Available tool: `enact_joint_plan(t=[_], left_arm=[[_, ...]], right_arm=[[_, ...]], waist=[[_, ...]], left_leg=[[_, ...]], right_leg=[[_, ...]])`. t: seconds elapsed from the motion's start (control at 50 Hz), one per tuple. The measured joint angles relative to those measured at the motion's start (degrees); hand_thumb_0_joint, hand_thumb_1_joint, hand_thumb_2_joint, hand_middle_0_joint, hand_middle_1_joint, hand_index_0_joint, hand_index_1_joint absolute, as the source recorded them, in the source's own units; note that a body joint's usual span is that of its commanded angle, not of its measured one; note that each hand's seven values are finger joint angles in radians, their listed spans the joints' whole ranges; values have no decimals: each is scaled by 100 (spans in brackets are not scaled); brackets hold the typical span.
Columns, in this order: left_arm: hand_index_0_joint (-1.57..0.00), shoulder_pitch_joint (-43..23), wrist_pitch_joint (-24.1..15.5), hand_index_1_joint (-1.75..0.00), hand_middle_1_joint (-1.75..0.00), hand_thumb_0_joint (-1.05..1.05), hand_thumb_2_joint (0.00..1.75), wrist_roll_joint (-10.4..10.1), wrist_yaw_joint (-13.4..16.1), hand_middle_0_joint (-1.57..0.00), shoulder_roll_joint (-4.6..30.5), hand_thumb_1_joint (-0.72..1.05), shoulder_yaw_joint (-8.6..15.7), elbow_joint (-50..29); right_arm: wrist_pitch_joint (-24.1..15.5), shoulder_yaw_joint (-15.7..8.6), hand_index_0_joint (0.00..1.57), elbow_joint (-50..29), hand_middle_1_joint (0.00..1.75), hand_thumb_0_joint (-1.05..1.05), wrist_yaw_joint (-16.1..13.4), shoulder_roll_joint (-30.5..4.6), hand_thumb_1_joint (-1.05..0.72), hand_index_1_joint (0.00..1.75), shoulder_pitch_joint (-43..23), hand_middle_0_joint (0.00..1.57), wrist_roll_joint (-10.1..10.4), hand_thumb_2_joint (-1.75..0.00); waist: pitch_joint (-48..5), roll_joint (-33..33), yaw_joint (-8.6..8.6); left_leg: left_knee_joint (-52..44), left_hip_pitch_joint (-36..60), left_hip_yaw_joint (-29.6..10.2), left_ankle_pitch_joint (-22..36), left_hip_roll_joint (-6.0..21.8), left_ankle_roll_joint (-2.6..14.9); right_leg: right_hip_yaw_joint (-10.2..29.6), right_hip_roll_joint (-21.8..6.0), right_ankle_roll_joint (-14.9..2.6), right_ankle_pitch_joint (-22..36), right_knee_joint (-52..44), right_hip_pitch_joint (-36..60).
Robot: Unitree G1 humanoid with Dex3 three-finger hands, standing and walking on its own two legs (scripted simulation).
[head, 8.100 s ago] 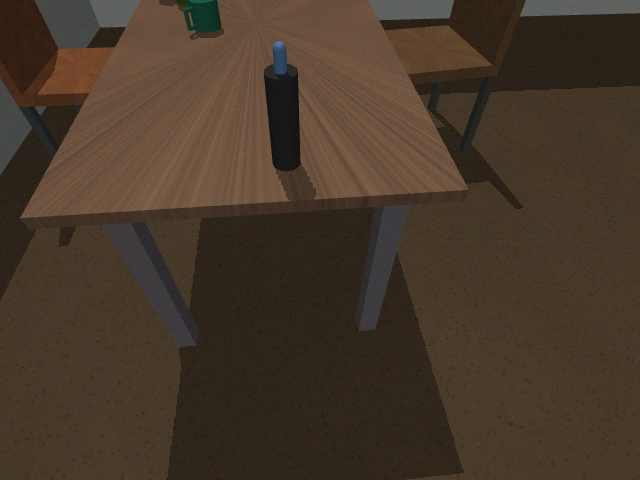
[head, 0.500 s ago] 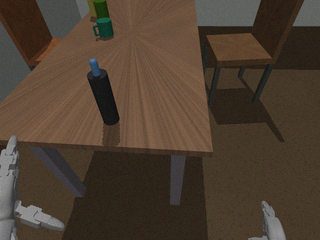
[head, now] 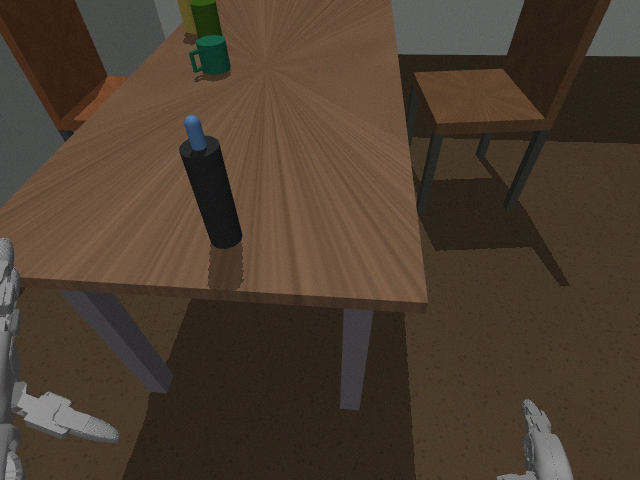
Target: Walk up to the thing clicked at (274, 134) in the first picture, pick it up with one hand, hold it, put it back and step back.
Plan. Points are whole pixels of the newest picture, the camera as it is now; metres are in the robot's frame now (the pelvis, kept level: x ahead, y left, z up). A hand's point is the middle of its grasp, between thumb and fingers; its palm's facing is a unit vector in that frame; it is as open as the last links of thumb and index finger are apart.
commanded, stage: rise first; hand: left
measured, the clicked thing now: (211, 185) +0.50 +0.21 +0.10
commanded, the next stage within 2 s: go down in 0.04 s
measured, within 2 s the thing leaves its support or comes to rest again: neither
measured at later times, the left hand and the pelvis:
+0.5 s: hand (44, 314) +0.22 +0.30 +0.15, palm faces +0.41 -0.85 -0.34, open 17.6 cm; pelvis +0.00 +0.00 -0.01, yaw +1 degrees
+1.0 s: hand (49, 258) +0.30 +0.34 +0.15, palm faces +0.21 -0.97 -0.13, open 17.4 cm; pelvis +0.01 +0.02 +0.00, yaw -1 degrees
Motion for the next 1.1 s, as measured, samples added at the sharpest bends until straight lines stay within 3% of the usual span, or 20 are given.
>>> enact_joint_plan(t=[0.22, 0.4, 0.5, 0.72, 0.88, 1.0, 1.1], left_arm=[[-3, 6, -217, -6, -5, -2, 8, -34, -71, -5, 8, -59, 130, -142], [-6, -568, -404, -6, -6, -2, 6, -213, -350, -7, 31, -60, 410, 495], [-6, -1325, -160, -6, -5, -2, 5, -445, -654, -7, 219, -60, 570, 1065], [-5, -2919, 776, -5, -4, -2, 7, -1090, -1951, -6, 962, -56, 954, 2872], [-3, -3128, 1075, -3, -3, -2, 8, -1156, -2476, -4, 1022, -53, 1098, 3327], [-3, -3277, 1176, -3, -2, -2, 8, -1150, -2560, -4, 916, -51, 1102, 3387], [-3, -3622, 1238, -3, -2, -2, 8, -1139, -2662, -4, 1092, -52, 1156, 3832]], right_arm=[[-51, -38, 5, 9, 5, -1, 49, -6, 52, 6, 19, 6, -16, -5], [68, -8, 5, 86, 5, -1, 67, 18, 50, 5, -123, 6, -51, -5], [41, 107, 5, 160, 5, -1, -47, -4, 50, 5, -231, 6, 11, -5], [3, 508, 5, 364, 5, -1, -273, 28, 51, 5, -292, 6, 144, -5], [-66, 593, 5, 168, 5, -1, -287, -18, 51, 5, -96, 6, 105, -5], [-163, 557, 5, 271, 5, -1, -293, -23, 52, 5, -80, 6, 61, -5], [-210, 535, 5, 517, 5, -1, -355, -51, 52, 5, -182, 6, 53, -5]], waist=[[-38, 4, -3], [-192, -62, -59], [-186, -95, -111], [-432, -119, -345], [-639, -90, -328], [-638, -125, -223], [-581, -154, -224]], left_leg=[[120, -105, 15, -55, -13, 22], [495, -398, -26, -226, -19, 22], [573, -513, -74, -238, -35, 33], [512, -701, -5, -231, -19, 62], [510, -692, 103, -305, -11, 89], [545, -738, 77, -307, -25, 102], [572, -814, 26, -272, -32, 95]], right_leg=[[14, -14, 27, -29, 76, -88], [-27, -21, 33, -187, 399, -340], [-76, -36, 41, -200, 442, -419], [-7, -19, 62, -126, 306, -599], [101, -14, 95, -142, 271, -613], [74, -27, 105, -147, 292, -641], [23, -33, 96, -129, 315, -697]])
